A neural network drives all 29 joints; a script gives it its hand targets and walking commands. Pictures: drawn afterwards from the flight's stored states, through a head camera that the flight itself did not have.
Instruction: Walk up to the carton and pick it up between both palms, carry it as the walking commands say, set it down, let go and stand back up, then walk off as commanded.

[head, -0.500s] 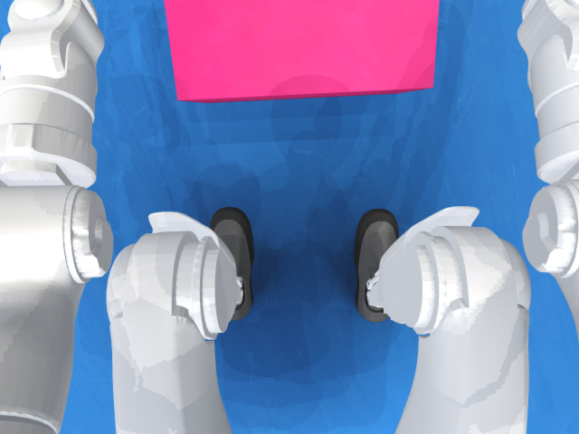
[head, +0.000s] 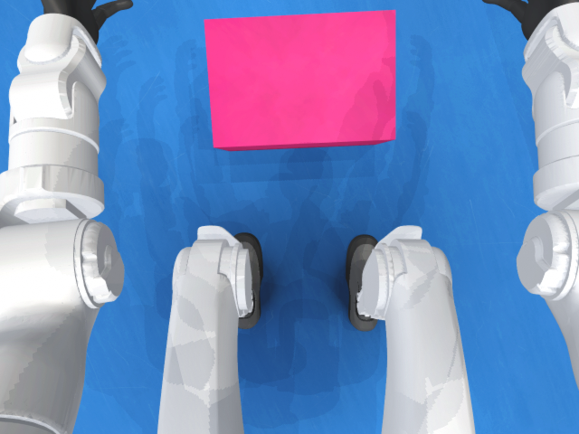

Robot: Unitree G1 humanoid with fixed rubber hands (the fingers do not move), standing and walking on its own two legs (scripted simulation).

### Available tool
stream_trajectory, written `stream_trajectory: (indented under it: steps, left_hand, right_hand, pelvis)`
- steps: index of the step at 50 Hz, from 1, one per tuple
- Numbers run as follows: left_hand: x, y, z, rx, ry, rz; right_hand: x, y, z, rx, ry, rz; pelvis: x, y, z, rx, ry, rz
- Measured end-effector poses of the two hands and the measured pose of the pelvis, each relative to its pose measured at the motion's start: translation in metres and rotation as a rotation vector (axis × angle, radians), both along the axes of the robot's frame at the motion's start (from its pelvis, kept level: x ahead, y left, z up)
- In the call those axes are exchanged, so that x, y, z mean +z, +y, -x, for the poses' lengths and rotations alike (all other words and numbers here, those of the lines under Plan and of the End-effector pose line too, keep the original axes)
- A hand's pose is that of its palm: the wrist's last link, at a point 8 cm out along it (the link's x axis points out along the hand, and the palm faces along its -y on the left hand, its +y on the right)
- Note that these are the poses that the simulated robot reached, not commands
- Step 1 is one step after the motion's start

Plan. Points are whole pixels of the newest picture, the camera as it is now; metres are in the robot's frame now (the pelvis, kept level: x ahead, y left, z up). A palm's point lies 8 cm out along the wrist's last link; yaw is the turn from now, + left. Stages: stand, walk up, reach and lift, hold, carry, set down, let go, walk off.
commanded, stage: set down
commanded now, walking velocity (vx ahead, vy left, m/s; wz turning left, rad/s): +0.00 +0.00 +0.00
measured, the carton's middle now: (300, 90) +0.53 +0.01 -0.38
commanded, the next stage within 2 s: let go in 0.80 s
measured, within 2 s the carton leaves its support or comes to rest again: neither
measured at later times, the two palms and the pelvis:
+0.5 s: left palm out of the picture +0.54 +0.25 +0.05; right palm out of the picture +0.55 -0.24 +0.05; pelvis +0.03 +0.00 +0.13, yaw +0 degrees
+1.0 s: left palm out of the picture +0.51 +0.25 +0.11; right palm out of the picture +0.51 -0.24 +0.11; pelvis +0.05 +0.00 +0.22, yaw +0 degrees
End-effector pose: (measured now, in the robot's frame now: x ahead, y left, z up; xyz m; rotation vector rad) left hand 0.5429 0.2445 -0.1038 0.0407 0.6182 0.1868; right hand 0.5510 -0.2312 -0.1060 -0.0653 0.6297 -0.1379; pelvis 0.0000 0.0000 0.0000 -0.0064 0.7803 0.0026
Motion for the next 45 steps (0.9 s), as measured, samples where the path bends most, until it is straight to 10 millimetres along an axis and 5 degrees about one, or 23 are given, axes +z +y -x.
stream_trajectory:
  steps: [34,45]
  left_hand:
    - [0.203,0.01,0.002,-0.027,-0.005,0.007]
    - [0.217,0.004,0.013,-0.041,0.051,-0.002]
  right_hand:
    - [0.203,-0.009,0.002,0.018,-0.003,-0.014]
    - [0.222,-0.004,0.012,0.034,0.036,0.003]
  pelvis:
    - [0.181,-0.002,-0.037,0.005,0.028,0.003]
    - [0.206,-0.001,-0.044,0.006,0.005,0.007]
